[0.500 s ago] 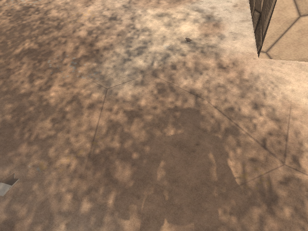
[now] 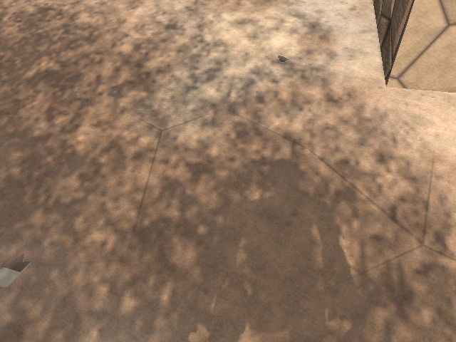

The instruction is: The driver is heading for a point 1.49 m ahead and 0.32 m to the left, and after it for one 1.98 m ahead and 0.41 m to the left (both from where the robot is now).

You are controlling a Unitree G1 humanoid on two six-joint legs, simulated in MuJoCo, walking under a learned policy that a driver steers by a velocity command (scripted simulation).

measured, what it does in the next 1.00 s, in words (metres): stands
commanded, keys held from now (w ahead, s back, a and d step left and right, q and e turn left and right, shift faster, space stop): no key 0.90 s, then w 0.10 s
